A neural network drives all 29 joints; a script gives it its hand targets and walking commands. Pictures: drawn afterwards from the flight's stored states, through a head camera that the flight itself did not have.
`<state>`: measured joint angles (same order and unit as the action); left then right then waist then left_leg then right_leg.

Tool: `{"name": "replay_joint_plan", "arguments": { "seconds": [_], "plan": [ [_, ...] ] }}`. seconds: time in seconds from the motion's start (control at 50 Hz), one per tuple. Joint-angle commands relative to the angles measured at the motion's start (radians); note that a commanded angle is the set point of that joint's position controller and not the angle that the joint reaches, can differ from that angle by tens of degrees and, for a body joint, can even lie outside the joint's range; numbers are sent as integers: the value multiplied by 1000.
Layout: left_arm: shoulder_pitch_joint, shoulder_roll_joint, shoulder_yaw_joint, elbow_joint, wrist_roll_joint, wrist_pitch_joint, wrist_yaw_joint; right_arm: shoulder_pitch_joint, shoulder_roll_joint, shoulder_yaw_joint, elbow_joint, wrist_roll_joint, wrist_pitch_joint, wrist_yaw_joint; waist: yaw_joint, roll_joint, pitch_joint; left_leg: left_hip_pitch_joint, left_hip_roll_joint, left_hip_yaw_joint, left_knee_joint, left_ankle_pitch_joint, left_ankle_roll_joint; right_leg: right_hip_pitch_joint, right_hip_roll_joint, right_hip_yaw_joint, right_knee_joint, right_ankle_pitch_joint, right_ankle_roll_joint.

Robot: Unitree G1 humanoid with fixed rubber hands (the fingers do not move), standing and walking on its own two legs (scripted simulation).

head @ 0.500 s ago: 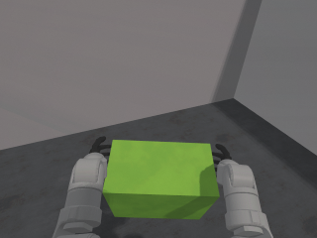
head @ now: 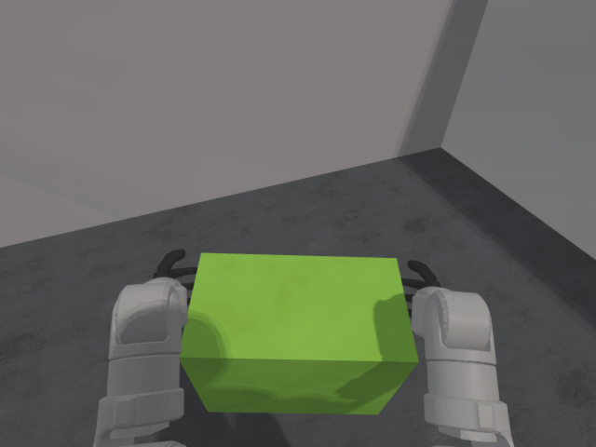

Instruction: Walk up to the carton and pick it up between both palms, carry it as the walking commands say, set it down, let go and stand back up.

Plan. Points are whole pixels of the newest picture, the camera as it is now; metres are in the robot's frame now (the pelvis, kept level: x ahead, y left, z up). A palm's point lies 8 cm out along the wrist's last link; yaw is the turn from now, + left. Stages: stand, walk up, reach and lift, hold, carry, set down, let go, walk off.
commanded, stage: carry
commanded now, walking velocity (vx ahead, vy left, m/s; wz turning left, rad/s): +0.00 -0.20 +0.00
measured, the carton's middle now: (296, 339) +0.29 +0.00 +0.00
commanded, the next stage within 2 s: none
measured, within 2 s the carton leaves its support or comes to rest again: neither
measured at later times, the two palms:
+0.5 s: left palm (172, 325) +0.25 +0.15 +0.10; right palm (454, 338) +0.23 -0.19 +0.09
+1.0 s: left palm (180, 366) +0.20 +0.13 +0.10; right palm (486, 379) +0.18 -0.21 +0.08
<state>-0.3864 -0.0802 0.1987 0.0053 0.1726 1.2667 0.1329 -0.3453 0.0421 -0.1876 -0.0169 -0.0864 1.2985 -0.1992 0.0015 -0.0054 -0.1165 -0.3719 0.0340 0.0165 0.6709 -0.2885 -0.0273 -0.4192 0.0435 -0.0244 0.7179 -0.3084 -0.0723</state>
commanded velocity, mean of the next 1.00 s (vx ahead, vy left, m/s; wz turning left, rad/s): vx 0.00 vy -0.20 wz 0.00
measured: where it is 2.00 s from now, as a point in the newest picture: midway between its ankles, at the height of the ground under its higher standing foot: outside the picture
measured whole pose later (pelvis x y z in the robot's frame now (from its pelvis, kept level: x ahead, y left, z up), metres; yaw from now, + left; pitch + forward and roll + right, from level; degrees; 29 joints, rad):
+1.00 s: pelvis -0.09 -0.04 +0.00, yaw -1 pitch +1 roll +1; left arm -0.33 -0.09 0.20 -0.14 0.17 1.25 0.12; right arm -0.30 0.12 -0.23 -0.14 -0.09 1.27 -0.22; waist 0.01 -0.02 -0.09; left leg -0.39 0.09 0.03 0.80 -0.45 -0.06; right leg -0.48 0.04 -0.06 0.65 -0.19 -0.09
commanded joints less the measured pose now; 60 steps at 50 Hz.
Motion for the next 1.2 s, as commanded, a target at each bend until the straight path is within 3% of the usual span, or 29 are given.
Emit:
{"name": "replay_joint_plan", "arguments": {
  "seconds": [0.0, 0.06, 0.08, 0.1, 0.18, 0.24, 0.28, 0.32, 0.34, 0.36, 0.42, 0.44, 0.46, 0.48, 0.52, 0.58, 0.66, 0.7, 0.72, 0.74, 0.78, 0.84, 0.88, 0.9, 0.96, 1.06, 1.1, 1.14, 1.18],
  "plan": [
    [-675, -1108, -680, -251, -597, -15, -367, -851, 1091, 658, -353, 471, -54, 391, -9, 229, -388, 239, 397, -340, -184, 417, 181, -67, -62, 33, 3, -130, 35],
    [-656, -1106, -684, -236, -602, -10, -377, -829, 1091, 673, -365, 459, -57, 379, 0, 87, -378, 15, 186, -87, -35, 244, 42, 235, -116, 113, -297, 122, -8],
    [-649, -1077, -672, -218, -593, -6, -379, -838, 1083, 672, -363, 461, -53, 378, -4, -112, -366, -133, 90, -9, 100, -18, -14, 311, -257, 290, -331, 370, -51],
    [-622, -1071, -659, -193, -582, -2, -380, -857, 1061, 664, -354, 462, -46, 380, 0, -221, -345, -199, 38, 64, 186, -235, -40, 319, -336, 334, -338, 453, -111],
    [-548, -1063, -634, -147, -552, 5, -381, -811, 1051, 676, -305, 455, -37, 387, 9, -154, -329, -173, 19, 82, 168, -256, -22, 317, -261, 194, -276, 447, -153],
    [-529, -1057, -633, -146, -554, 1, -379, -796, 1056, 674, -309, 456, -43, 389, -8, -142, -369, 5, 23, 87, -95, -42, 0, 257, -210, 109, -232, 432, -110],
    [-550, -1070, -653, -178, -561, -8, -372, -789, 1061, 666, -323, 454, -47, 394, -16, -38, -431, 189, 108, -37, -177, 93, 35, 141, -145, 62, -145, 346, -44],
    [-595, -1072, -672, -238, -573, -19, -366, -791, 1067, 664, -346, 462, -59, 395, -20, 181, -402, 267, 331, -312, -205, 321, 129, -72, -61, 11, 0, 87, 25],
    [-620, -1070, -687, -247, -575, -20, -368, -804, 1071, 674, -339, 467, -62, 396, -15, 251, -361, 207, 399, -371, -228, 244, 180, -102, -51, -3, 81, -147, 39],
    [-632, -1084, -705, -245, -581, -21, -370, -816, 1077, 682, -342, 464, -63, 397, -11, 250, -331, 144, 409, -368, -242, 138, 180, -78, -70, 23, 65, -160, 39],
    [-596, -1093, -696, -215, -582, -17, -378, -783, 1084, 698, -333, 448, -62, 389, 4, 151, -309, -48, 253, -141, -141, 38, 62, 173, -92, 61, -176, 4, 11],
    [-599, -1079, -690, -212, -580, -15, -379, -780, 1076, 697, -332, 448, -62, 386, 4, 21, -317, -106, 162, -50, -13, 5, 13, 236, -162, 164, -307, 74, -8],
    [-593, -1061, -678, -199, -574, -13, -380, -806, 1066, 697, -346, 451, -60, 384, 4, -205, -303, -216, 47, 49, 165, -169, -32, 272, -301, 345, -393, 197, -52],
    [-577, -1068, -669, -186, -571, -12, -384, -829, 1045, 688, -343, 450, -58, 386, 7, -248, -310, -194, 19, 93, 289, -295, -36, 227, -355, 346, -418, 121, -100],
    [-553, -1065, -656, -162, -563, -8, -387, -841, 1044, 701, -339, 455, -56, 385, 8, -176, -297, -176, 12, 72, 325, -275, -16, 219, -303, 261, -404, 23, -114],
    [-530, -1068, -644, -169, -552, -12, -383, -810, 1046, 704, -333, 455, -54, 389, 13, -162, -309, -143, 6, 93, 218, -261, -16, 240, -260, 194, -371, 150, -123],
    [-509, -1069, -668, -210, -556, -16, -369, -780, 1048, 692, -359, 464, -60, 389, -4, -114, -410, 86, 16, 96, -170, -53, 14, 238, -207, 97, -273, 288, -81],
    [-544, -1072, -689, -253, -568, -24, -358, -771, 1056, 688, -388, 464, -65, 392, -19, 72, -460, 285, 186, -157, -241, 51, 66, 59, -126, 57, -131, 218, 0],
    [-553, -1076, -695, -287, -573, -30, -357, -750, 1061, 683, -396, 464, -69, 392, -16, 220, -442, 344, 339, -320, -222, 241, 114, -89, -77, 15, -46, 106, 37],
    [-599, -1076, -715, -323, -578, -32, -356, -765, 1075, 692, -396, 469, -78, 392, -21, 281, -379, 246, 424, -390, -241, 219, 188, -160, -62, -12, 81, -121, 52],
    [-622, -1094, -741, -314, -585, -35, -361, -787, 1084, 715, -408, 468, -77, 391, -12, 216, -304, 113, 415, -327, -235, 141, 166, -96, -98, 43, 63, -105, 54],
    [-566, -1090, -726, -282, -587, -25, -368, -734, 1061, 718, -401, 446, -76, 383, -1, 154, -339, -9, 225, -76, -61, 196, 29, 187, -99, 43, -220, 80, 17],
    [-541, -1052, -707, -251, -572, -17, -370, -731, 1035, 710, -390, 437, -66, 382, -1, -184, -350, -210, 68, 60, 182, -200, -49, 333, -328, 313, -335, 387, -57],
    [-518, -1057, -699, -235, -566, -17, -373, -758, 1018, 711, -387, 442, -64, 382, 4, -218, -356, -179, 37, 104, 269, -324, -45, 287, -358, 309, -359, 293, -100],
    [-480, -1054, -680, -215, -547, -15, -373, -739, 1021, 731, -367, 446, -60, 387, 10, -141, -329, -152, 23, 93, 281, -286, -20, 254, -294, 214, -375, 118, -109],
    [-453, -1051, -692, -231, -546, -20, -366, -724, 1016, 724, -384, 456, -64, 390, 5, -146, -379, 39, -1, 128, -45, -164, 11, 232, -238, 127, -359, 144, -73],
    [-477, -1055, -716, -271, -553, -25, -355, -718, 1024, 718, -405, 464, -68, 393, -12, -30, -439, 228, 85, 13, -221, -21, 42, 146, -171, 54, -249, 172, -18],
    [-511, -1059, -729, -321, -564, -32, -352, -694, 1037, 713, -415, 455, -75, 391, -16, 268, -396, 277, 374, -347, -253, 98, 145, -102, -75, -19, -26, -22, 55],
    [-564, -1076, -758, -339, -571, -36, -357, -722, 1065, 736, -424, 466, -81, 395, -14, 248, -285, 78, 440, -352, -267, 14, 177, -107, -110, 41, 97, -85, 64]
  ]
}}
